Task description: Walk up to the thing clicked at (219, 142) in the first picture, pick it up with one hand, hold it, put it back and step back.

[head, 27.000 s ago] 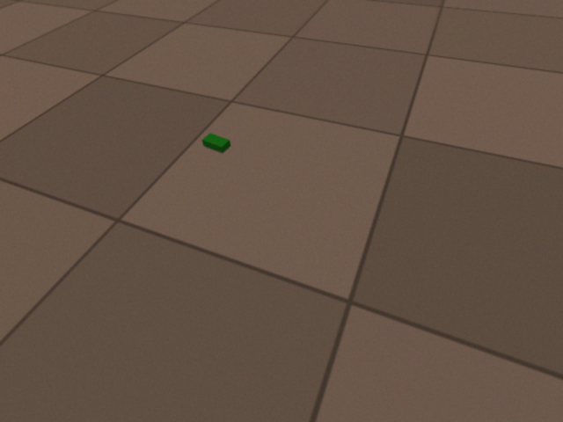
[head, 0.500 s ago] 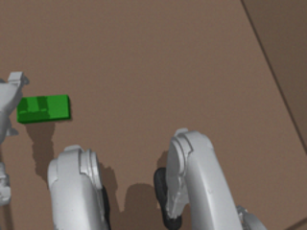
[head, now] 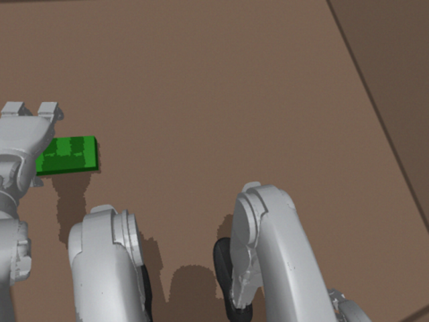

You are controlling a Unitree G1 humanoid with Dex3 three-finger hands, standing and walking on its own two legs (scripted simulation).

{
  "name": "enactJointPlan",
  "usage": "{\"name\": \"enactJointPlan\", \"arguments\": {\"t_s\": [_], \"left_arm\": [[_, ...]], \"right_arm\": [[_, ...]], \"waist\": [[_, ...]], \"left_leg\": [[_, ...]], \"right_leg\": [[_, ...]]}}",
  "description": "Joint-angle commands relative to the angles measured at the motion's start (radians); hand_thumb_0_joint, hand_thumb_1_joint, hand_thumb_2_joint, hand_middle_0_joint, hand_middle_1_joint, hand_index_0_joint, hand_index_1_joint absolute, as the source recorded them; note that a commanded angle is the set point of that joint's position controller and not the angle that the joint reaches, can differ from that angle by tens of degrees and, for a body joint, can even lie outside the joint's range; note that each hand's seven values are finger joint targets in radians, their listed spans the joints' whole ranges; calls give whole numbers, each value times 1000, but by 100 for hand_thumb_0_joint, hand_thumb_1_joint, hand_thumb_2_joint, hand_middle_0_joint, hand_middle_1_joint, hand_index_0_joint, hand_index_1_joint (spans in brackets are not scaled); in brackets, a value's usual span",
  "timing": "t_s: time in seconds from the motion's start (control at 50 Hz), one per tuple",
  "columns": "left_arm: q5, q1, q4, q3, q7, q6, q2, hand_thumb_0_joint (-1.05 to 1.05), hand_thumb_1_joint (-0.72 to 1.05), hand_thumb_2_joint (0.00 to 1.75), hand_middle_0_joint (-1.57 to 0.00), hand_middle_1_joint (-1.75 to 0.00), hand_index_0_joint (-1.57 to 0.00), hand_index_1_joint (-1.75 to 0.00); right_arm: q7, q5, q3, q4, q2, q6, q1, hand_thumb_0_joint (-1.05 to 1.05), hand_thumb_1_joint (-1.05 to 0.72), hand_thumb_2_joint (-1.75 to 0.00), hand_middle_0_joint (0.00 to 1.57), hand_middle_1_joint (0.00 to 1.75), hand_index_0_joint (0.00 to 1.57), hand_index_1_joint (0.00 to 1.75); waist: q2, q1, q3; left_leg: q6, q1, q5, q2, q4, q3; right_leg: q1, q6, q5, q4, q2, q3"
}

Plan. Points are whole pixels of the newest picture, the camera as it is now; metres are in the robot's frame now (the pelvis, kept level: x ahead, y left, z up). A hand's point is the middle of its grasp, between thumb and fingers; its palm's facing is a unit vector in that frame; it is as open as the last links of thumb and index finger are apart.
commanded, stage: approach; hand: left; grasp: from above
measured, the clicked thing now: (63, 155) +0.46 +0.29 -0.30
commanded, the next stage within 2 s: close in in 0.42 s
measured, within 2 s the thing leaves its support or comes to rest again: neither
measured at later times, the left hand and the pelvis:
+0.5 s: hand (33, 152) +0.44 +0.31 -0.19, palm faces -0.52 -0.07 -0.85, open 14.2 cm; pelvis +0.00 +0.00 -0.01, yaw +0 degrees
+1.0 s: hand (51, 155) +0.45 +0.29 -0.23, palm faces -0.49 -0.09 -0.87, open 14.3 cm; pelvis +0.00 +0.00 -0.02, yaw -2 degrees
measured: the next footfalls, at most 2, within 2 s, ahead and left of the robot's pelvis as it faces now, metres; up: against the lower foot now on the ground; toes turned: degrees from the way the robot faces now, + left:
none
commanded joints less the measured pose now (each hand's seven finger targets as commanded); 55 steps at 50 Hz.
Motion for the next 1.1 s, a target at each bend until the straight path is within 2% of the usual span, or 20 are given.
{"name": "enactJointPlan", "arguments": {"t_s": [0.0,0.02,0.06,0.14,0.18,0.22,0.24,0.32,0.34,0.38,0.42,0.44,0.52,0.56,0.64,0.72,0.8,0.94,1.0,1.08], "left_arm": [[0,-424,-129,23,76,37,202,0,-56,104,-7,-102,-7,-103],[7,-373,-60,28,83,57,199,0,-56,104,-8,-102,-7,-102],[15,-403,-16,45,92,79,214,0,-54,105,-9,-101,-8,-102],[4,-339,-5,119,94,114,300,0,-56,104,-7,-101,-6,-102],[-14,-314,0,112,81,127,296,0,-57,104,-7,-101,-6,-102],[-21,-269,-18,178,61,134,394,0,-57,104,-7,-100,-6,-101],[-32,-252,-8,146,43,134,352,0,-58,104,-7,-99,-6,-100],[-71,-246,-42,177,-16,102,348,0,-57,103,-7,-100,-6,-101],[-76,-280,-75,135,-39,85,305,0,-59,104,-7,-100,-6,-101],[-89,-320,-107,124,-63,48,304,0,-59,104,-6,-102,-5,-102],[-89,-322,-153,98,-74,6,270,0,-58,104,-7,-101,-6,-102],[-93,-343,-140,35,-82,-12,189,0,-58,107,-8,-102,-6,-103],[-66,-295,-213,62,-27,-51,268,0,-56,102,-7,-103,-7,-102],[-38,-291,-184,75,19,-44,263,0,-57,103,-7,-99,-6,-99],[31,-347,-17,69,105,-17,260,0,-56,107,-8,-98,-6,-99],[62,-334,63,117,162,27,318,0,-56,107,-7,-95,-5,-98],[36,-340,144,124,157,64,305,0,-56,103,-6,-96,-4,-98],[-6,-342,109,105,103,41,328,0,-55,102,-6,-97,-5,-99],[-6,-334,55,121,114,12,391,0,-57,103,-6,-96,-4,-98],[5,-276,76,113,149,-4,379,0,-57,103,-6,-94,-4,-96]], "right_arm": [[-10,5,-70,6,-276,-15,221,0,-90,-90,20,30,20,30],[-9,5,-64,-3,-273,-17,212,0,-90,-90,20,30,20,30],[-1,-2,-55,-19,-281,-25,204,0,-90,-90,20,30,20,30],[5,-1,-43,-50,-287,-30,195,0,-90,-90,20,30,20,30],[10,6,-34,-67,-278,-29,186,0,-91,-90,20,30,20,30],[9,11,-44,-77,-300,-29,194,0,-90,-90,20,30,20,30],[11,13,-42,-92,-283,-29,179,0,-91,-90,20,30,20,30],[9,3,-62,-63,-284,-15,223,0,-90,-90,20,30,20,30],[8,5,-64,-74,-285,-18,213,0,-91,-90,20,30,20,30],[2,4,-68,-55,-297,-14,249,0,-91,-90,20,30,20,30],[1,1,-70,-31,-289,-10,270,0,-91,-90,20,30,20,30],[4,-4,-68,-39,-284,-14,255,0,-91,-90,20,30,20,30],[-1,-2,-73,-24,-289,-8,244,0,-91,-90,20,30,20,30],[2,-3,-70,-23,-289,-4,222,0,-91,-90,20,30,20,30],[14,-23,-39,-13,-289,-8,205,0,-90,-90,20,30,20,30],[23,-39,-26,-30,-307,-28,193,0,-89,-90,20,30,20,30],[41,-49,-20,-42,-322,-60,196,0,-90,-90,20,30,20,30],[54,-62,23,-52,-302,-86,186,0,-90,-90,20,30,20,30],[54,-65,32,-56,-321,-92,187,0,-90,-90,20,30,20,30],[66,-84,52,-53,-318,-96,181,0,-90,-90,20,30,20,30]], "waist": [[389,-57,-610],[389,-46,-607],[346,-72,-552],[366,-34,-619],[340,-28,-630],[333,-4,-641],[325,-5,-637],[285,-37,-610],[280,-56,-592],[262,-89,-584],[305,-81,-599],[301,-102,-580],[398,-27,-650],[408,-21,-626],[367,-76,-538],[352,-84,-514],[335,-128,-478],[356,-134,-504],[393,-119,-550],[395,-119,-538]], "left_leg": [[-12,565,128,-30,-271,32],[-13,557,136,-32,-275,35],[-9,532,121,-30,-264,34],[-1,514,173,-36,-251,63],[8,470,165,-39,-246,73],[13,454,168,-38,-241,75],[14,435,169,-36,-231,77],[17,386,148,-33,-222,66],[14,392,132,-33,-211,60],[14,396,144,-31,-187,50],[0,439,148,-28,-199,41],[-4,459,136,-28,-185,41],[-20,551,144,-29,-223,40],[-24,562,152,-25,-237,37],[-14,525,187,-24,-213,29],[-7,498,165,-28,-209,40],[1,455,125,-27,-197,34],[0,455,118,-20,-167,18],[-10,497,172,-14,-151,17],[-17,505,210,-8,-135,13]], "right_leg": [[203,-31,171,-224,46,-48],[208,-30,174,-220,45,-49],[192,-28,171,-211,44,-52],[291,-27,225,-223,47,-33],[340,-26,225,-234,51,-19],[359,-25,223,-227,49,-15],[373,-24,227,-225,51,-5],[409,-16,211,-239,51,1],[371,-21,186,-245,50,-4],[373,-14,199,-254,50,-10],[361,-22,194,-244,51,-26],[324,-23,182,-243,50,-29],[321,-31,172,-228,52,-44],[274,-36,178,-212,56,-55],[221,-31,223,-187,63,-69],[247,-26,212,-194,61,-59],[250,-18,185,-191,60,-61],[293,-13,181,-171,63,-72],[337,-18,228,-163,68,-73],[360,-16,271,-148,80,-83]]}}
